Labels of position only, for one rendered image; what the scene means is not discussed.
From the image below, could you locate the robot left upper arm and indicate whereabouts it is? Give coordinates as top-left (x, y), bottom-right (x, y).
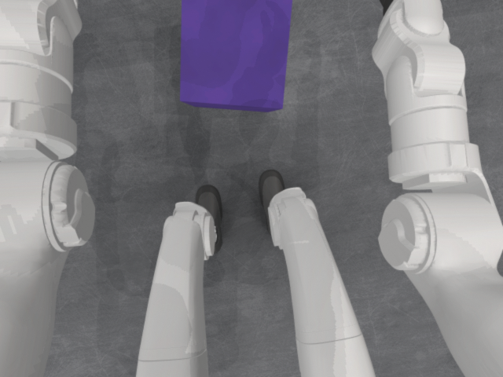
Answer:
top-left (0, 160), bottom-right (95, 377)

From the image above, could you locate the right robot thigh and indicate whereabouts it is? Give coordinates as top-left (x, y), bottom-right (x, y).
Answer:
top-left (268, 196), bottom-right (376, 377)

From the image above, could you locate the robot left shin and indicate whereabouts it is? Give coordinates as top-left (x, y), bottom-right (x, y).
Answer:
top-left (163, 202), bottom-right (217, 242)

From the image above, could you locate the right robot forearm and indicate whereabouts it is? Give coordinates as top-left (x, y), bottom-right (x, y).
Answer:
top-left (372, 0), bottom-right (503, 250)

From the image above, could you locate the carton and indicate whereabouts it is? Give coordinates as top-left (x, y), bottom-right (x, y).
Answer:
top-left (180, 0), bottom-right (292, 112)

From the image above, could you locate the robot right upper arm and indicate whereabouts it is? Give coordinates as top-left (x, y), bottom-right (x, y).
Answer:
top-left (378, 192), bottom-right (503, 377)

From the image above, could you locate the left robot forearm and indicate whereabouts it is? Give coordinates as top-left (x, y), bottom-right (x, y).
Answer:
top-left (0, 0), bottom-right (82, 162)

